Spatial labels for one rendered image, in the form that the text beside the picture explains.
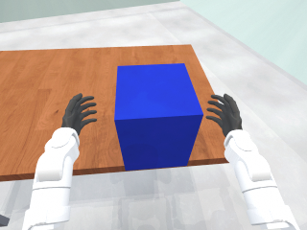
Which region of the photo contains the carton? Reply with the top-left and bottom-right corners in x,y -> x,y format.
114,63 -> 203,171

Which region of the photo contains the robot left hand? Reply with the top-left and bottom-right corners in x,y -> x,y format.
61,93 -> 97,136

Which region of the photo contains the table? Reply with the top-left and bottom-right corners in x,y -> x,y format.
0,44 -> 229,227

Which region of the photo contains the right robot forearm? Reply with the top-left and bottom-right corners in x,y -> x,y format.
224,129 -> 300,230

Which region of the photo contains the left robot forearm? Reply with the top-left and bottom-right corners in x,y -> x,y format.
22,127 -> 80,230

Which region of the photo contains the robot right hand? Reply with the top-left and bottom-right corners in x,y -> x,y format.
205,93 -> 243,137

